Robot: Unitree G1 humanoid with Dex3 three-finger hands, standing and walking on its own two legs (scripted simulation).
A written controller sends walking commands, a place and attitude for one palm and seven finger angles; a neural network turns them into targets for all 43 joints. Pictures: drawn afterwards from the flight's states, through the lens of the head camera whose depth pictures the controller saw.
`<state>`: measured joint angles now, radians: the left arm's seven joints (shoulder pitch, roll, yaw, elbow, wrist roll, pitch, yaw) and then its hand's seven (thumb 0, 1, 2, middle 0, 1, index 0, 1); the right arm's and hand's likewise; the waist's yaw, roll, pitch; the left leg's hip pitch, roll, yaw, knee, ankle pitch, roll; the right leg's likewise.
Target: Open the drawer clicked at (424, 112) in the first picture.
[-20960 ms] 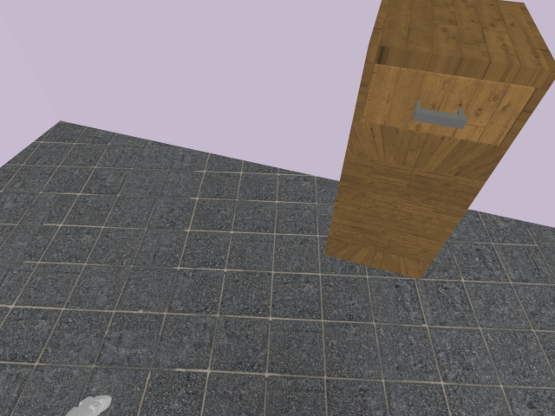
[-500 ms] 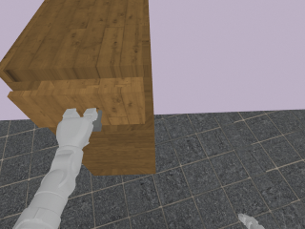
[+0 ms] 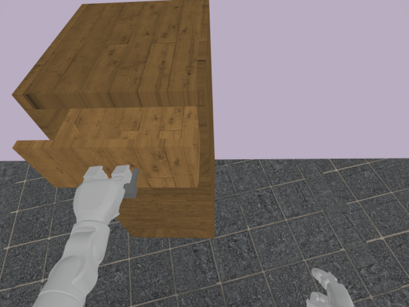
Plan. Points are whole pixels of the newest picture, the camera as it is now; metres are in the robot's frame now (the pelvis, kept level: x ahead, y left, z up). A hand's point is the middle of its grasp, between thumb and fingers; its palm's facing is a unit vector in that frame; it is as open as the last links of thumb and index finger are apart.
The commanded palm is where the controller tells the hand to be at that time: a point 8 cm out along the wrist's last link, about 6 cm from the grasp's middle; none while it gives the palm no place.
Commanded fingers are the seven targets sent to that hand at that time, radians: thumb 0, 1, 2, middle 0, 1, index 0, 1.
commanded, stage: pull the drawer open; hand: left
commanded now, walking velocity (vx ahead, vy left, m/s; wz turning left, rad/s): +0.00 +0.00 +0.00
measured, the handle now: (110, 181) +0.36 +0.23 +0.02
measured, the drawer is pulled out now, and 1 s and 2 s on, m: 0.11 0.23 0.30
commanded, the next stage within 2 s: open the thumb to release the handle in 1.94 s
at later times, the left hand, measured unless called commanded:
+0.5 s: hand (104, 238) +0.24 +0.22 +0.00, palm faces +0.00 -0.09 -1.00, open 5.6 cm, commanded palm +0.21 +0.23 +0.06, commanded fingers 0.00 0.90 0.90 -0.40 -1.35 -0.40 -1.35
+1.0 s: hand (93, 274) +0.18 +0.21 +0.00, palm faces +0.01 -0.10 -0.99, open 5.7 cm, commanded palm +0.14 +0.23 +0.06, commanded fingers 0.00 0.90 0.90 -0.40 -1.35 -0.40 -1.35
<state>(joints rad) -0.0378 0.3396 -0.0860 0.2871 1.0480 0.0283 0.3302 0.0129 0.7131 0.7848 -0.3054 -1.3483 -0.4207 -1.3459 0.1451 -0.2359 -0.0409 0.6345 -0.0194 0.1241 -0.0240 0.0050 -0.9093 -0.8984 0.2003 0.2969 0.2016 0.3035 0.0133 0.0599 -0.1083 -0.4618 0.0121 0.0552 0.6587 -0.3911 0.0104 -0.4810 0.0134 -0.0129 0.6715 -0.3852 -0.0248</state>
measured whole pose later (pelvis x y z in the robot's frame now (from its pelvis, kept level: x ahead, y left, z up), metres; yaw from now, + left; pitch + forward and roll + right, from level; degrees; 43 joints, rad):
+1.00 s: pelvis -0.02 +0.00 -0.01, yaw -1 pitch +9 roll +1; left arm 0.47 0.35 -0.08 -0.13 1.05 -0.02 0.43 0.01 0.69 0.77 -0.32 -1.35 -0.42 -1.35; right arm 0.09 -0.24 -0.03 0.59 -0.05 0.11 0.01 0.01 -0.91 -0.90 0.20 0.30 0.20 0.30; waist 0.06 0.05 -0.09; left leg -0.49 0.02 0.07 0.75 -0.43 0.00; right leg -0.52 0.02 0.00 0.78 -0.42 -0.03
